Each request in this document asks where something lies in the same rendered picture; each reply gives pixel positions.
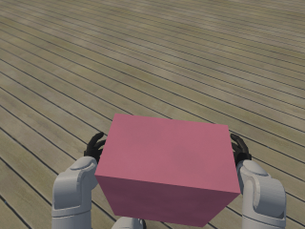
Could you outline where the right robot forearm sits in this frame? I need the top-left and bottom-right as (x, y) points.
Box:
(235, 159), (287, 229)

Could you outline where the robot right hand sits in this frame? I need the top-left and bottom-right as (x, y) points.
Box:
(230, 134), (252, 168)

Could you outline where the robot left hand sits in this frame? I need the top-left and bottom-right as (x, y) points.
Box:
(84, 132), (107, 164)

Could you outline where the carton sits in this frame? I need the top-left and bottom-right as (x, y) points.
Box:
(94, 113), (241, 228)

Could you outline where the left robot forearm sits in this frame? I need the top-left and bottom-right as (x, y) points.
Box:
(51, 156), (98, 229)

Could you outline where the left robot thigh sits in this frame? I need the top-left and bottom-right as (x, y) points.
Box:
(112, 217), (143, 229)

